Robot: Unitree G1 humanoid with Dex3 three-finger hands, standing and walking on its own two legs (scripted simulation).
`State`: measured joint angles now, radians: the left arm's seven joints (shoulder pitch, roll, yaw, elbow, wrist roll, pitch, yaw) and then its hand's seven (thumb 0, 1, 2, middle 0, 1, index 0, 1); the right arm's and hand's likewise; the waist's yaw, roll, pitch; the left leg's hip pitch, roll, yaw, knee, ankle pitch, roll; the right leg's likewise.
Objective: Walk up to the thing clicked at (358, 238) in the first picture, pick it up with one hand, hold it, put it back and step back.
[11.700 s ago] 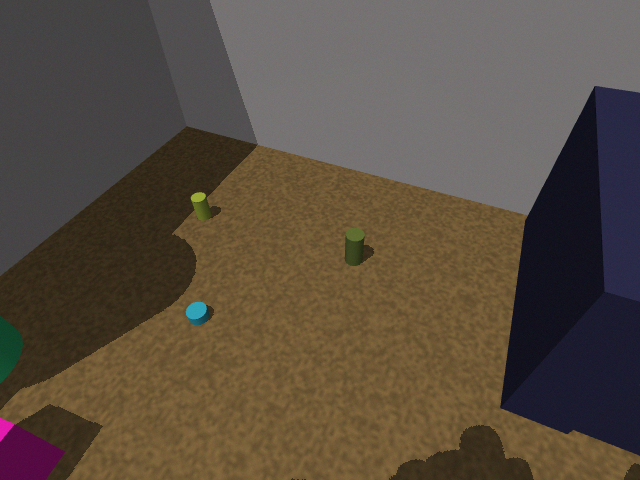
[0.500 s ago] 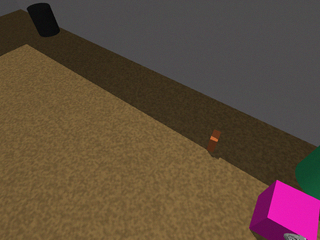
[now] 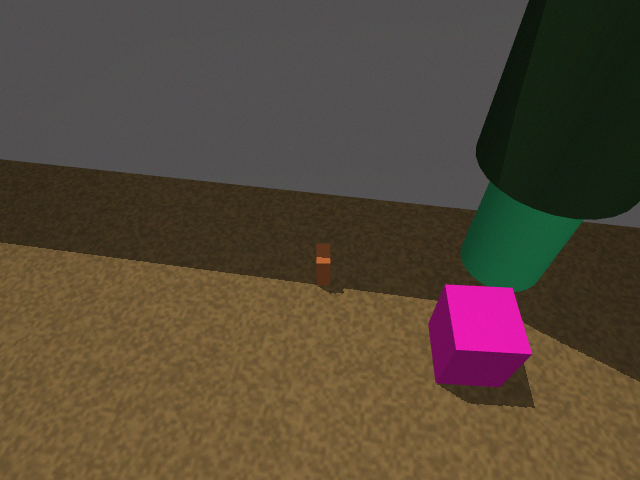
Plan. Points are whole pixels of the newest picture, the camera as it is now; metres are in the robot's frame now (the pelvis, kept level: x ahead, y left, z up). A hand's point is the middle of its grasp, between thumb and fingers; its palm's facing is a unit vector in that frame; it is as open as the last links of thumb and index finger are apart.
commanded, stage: walk up
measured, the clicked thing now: out of the picture -0.25 -1.45 -0.71
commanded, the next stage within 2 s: none
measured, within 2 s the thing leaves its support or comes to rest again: neither
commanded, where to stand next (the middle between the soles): +0.09 -0.06 m, yaw -113 degrees
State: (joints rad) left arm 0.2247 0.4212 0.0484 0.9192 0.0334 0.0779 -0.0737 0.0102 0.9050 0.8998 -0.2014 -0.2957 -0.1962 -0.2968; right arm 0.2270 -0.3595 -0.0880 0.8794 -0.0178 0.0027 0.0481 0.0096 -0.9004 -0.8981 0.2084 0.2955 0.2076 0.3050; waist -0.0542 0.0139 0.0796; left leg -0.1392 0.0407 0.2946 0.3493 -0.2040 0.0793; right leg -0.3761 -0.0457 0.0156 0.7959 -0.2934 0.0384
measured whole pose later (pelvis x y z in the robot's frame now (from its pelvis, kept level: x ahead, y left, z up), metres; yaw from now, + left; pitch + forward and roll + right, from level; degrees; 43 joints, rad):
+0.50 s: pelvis +0.07 -0.03 -0.01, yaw -27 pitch -1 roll -1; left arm 0.25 0.35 0.05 0.75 0.04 0.06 -0.03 0.01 0.90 0.90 -0.21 -0.30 -0.20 -0.30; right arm 0.13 -0.41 -0.07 0.80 0.00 0.03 0.05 0.01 -0.90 -0.90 0.21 0.30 0.20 0.30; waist 0.01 0.06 0.13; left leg -0.48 0.06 -0.05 0.87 -0.37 -0.04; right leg -0.20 0.10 0.18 0.47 -0.24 -0.02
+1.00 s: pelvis +0.15 +0.03 -0.02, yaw -56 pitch -1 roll -1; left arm 0.28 0.41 0.06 0.72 0.04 0.10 -0.07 0.01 0.90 0.90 -0.20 -0.30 -0.20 -0.30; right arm 0.17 -0.38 -0.08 0.71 -0.02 0.01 0.01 0.01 -0.90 -0.90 0.21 0.30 0.21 0.31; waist -0.01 -0.01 0.14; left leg -0.25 0.10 0.34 0.57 -0.30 0.08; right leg -0.40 -0.04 -0.02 0.86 -0.35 0.03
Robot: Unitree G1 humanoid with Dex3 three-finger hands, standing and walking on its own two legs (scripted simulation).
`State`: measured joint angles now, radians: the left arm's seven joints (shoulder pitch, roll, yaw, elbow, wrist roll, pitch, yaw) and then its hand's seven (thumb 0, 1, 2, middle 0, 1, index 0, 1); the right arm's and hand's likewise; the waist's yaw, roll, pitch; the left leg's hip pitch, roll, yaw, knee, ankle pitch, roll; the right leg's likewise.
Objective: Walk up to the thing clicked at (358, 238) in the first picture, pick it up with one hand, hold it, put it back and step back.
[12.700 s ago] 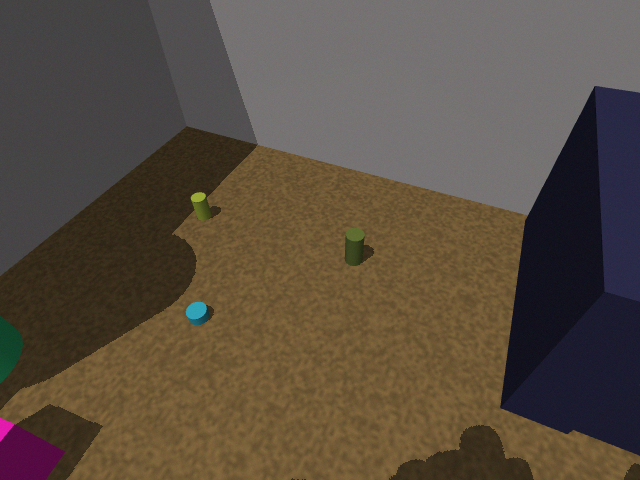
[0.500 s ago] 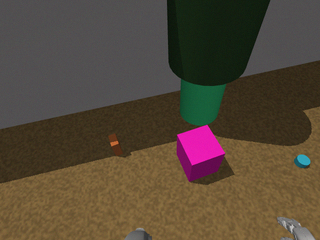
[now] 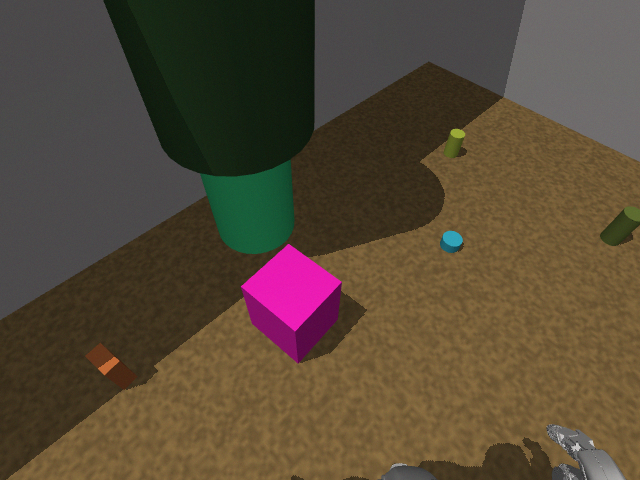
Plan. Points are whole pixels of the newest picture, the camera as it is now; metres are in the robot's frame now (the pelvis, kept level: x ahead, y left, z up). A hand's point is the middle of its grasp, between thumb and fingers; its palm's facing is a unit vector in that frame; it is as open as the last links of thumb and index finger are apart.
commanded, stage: walk up
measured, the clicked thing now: (621, 226) +1.00 -1.16 -0.69
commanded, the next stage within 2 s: none
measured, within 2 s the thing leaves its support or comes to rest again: neither
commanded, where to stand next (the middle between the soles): +0.04 -0.09 m, yaw -58 degrees
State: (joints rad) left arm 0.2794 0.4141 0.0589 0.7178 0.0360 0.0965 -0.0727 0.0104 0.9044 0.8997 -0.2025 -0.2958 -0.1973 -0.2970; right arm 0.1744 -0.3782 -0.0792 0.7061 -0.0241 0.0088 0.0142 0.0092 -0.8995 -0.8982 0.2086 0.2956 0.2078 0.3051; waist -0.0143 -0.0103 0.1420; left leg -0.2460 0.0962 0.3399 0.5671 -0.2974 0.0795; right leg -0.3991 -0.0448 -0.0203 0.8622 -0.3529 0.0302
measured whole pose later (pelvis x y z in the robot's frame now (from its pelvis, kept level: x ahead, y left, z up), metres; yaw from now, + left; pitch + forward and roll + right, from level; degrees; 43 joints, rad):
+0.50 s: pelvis +0.00 -0.01 -0.02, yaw -24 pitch -1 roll +0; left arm 0.23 0.43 0.07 0.64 0.05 0.10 -0.05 0.01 0.90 0.90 -0.20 -0.30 -0.20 -0.30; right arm 0.26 -0.39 -0.05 0.74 -0.01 -0.03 -0.03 0.01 -0.90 -0.90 0.21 0.30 0.21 0.30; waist 0.01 -0.08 0.10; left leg -0.33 0.03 0.09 0.71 -0.36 0.02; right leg -0.46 0.12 0.14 0.94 -0.44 -0.01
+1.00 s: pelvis -0.01 -0.06 -0.02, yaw -42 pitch -2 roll +0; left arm 0.28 0.38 0.04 0.74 0.02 0.01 0.00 0.01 0.90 0.90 -0.21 -0.30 -0.20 -0.30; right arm 0.29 -0.43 -0.04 0.76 -0.01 0.01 0.01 0.01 -0.90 -0.90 0.21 0.30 0.20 0.30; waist -0.02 0.07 0.12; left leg -0.53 0.11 0.02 1.09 -0.44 0.01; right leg -0.35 0.05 0.10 0.73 -0.35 -0.01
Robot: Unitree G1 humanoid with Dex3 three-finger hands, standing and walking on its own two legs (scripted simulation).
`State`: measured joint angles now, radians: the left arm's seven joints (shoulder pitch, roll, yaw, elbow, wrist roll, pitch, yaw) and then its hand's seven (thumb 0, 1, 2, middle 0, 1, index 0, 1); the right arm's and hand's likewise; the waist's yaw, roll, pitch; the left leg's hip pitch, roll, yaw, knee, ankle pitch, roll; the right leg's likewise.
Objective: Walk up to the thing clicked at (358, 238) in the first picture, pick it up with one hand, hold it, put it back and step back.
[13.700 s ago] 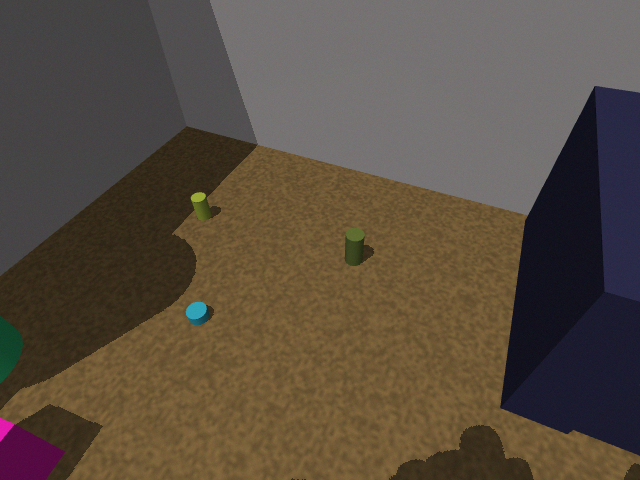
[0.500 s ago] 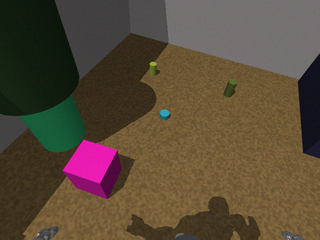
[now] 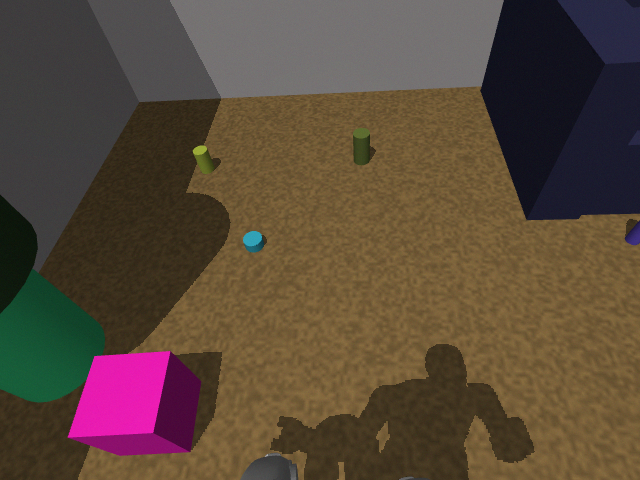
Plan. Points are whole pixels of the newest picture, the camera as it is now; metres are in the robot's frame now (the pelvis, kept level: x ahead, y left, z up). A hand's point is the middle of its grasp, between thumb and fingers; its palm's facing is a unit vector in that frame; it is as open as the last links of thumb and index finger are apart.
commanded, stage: walk up
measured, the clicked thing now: (361, 147) +1.48 -0.14 -0.67
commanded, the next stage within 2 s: stand in 1.40 s
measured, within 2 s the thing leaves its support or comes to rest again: neither
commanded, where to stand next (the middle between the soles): +0.05 +0.01 m, yaw -16 degrees
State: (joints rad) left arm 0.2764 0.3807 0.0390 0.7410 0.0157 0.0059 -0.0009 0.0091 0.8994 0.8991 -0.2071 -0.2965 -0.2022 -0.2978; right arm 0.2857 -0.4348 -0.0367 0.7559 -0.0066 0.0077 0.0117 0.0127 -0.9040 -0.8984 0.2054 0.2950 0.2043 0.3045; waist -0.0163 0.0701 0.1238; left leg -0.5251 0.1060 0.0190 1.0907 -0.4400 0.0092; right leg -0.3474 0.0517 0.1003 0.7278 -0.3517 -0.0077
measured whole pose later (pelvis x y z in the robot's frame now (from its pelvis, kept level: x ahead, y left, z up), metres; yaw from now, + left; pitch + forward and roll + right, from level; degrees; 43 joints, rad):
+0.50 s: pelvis -0.02 +0.01 -0.01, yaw -11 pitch -2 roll -3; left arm 0.25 0.41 0.06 0.82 0.02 -0.02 0.01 0.01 0.90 0.90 -0.21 -0.30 -0.20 -0.30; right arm 0.23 -0.45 -0.05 0.77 -0.03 0.01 0.02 0.01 -0.90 -0.90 0.21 0.30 0.21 0.31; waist -0.03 0.05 0.12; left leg -0.44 0.17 0.08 0.87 -0.39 0.00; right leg -0.33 0.05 0.00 0.76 -0.40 -0.01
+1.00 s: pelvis -0.02 +0.03 +0.01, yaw -17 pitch -3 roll +0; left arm 0.15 0.36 0.01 0.99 0.01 -0.04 0.01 0.01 0.90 0.90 -0.21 -0.30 -0.20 -0.30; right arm 0.17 -0.38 0.00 1.01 -0.01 -0.01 0.03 0.01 -0.90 -0.90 0.21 0.30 0.21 0.30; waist -0.03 0.02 0.06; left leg -0.29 0.08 0.08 0.67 -0.32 -0.02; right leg -0.30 0.04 0.13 0.67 -0.32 0.02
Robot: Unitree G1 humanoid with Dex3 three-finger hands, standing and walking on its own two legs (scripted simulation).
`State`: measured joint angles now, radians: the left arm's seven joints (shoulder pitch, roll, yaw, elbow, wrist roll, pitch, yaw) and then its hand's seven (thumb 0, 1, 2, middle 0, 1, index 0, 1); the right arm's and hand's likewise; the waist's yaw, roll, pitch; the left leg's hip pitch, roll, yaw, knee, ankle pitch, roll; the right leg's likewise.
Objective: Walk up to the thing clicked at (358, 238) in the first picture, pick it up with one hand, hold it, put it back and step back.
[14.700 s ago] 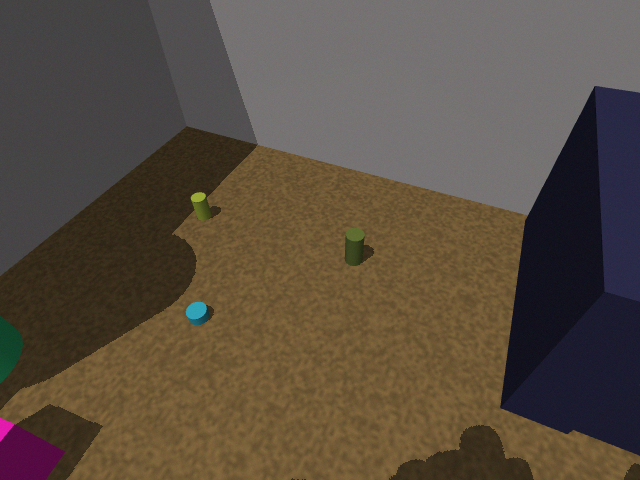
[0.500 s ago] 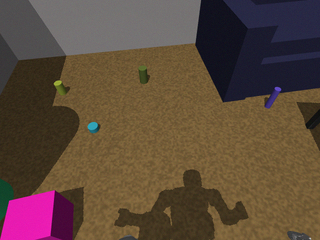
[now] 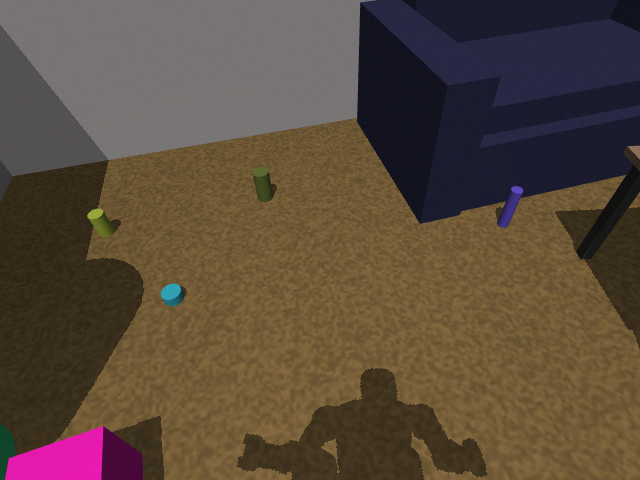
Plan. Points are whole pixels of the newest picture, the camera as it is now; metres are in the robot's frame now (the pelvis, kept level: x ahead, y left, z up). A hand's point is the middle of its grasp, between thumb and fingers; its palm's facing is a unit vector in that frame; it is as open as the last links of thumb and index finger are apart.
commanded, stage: walk up
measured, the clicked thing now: (263, 184) +1.49 +0.27 -0.68
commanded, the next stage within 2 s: stand in 0.40 s
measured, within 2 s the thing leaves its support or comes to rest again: neither
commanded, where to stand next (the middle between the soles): +0.08 +0.00 m, yaw +1 degrees
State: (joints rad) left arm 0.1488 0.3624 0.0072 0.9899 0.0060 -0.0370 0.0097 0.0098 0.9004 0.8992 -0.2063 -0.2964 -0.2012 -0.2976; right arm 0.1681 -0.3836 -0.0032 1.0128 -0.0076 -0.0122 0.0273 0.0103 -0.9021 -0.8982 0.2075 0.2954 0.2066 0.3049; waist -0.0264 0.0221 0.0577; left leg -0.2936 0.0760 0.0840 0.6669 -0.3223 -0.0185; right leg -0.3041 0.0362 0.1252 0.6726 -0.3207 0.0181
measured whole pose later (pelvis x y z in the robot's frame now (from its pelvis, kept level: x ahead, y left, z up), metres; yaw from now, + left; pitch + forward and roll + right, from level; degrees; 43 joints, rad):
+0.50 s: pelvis +0.01 +0.00 +0.02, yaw -1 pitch -2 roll +1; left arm 0.10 0.35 -0.01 1.12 0.01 -0.02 0.00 0.01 0.90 0.90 -0.20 -0.30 -0.20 -0.30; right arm 0.07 -0.38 -0.02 1.11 0.00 0.00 0.02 0.01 -0.90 -0.90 0.21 0.29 0.20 0.30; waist -0.03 0.01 0.07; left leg -0.18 0.06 0.12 0.46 -0.23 -0.02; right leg -0.21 0.02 0.15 0.48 -0.23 0.03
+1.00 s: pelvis +0.01 +0.01 +0.03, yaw +0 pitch -3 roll +0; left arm 0.08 0.35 0.00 1.14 0.01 -0.01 0.00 0.01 0.90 0.90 -0.20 -0.30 -0.20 -0.30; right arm 0.07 -0.35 -0.02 1.15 -0.01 -0.01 0.02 0.01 -0.90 -0.90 0.21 0.30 0.20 0.30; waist -0.02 0.00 0.05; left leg -0.13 0.05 0.09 0.35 -0.17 -0.02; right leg -0.14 0.00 0.13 0.36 -0.18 0.03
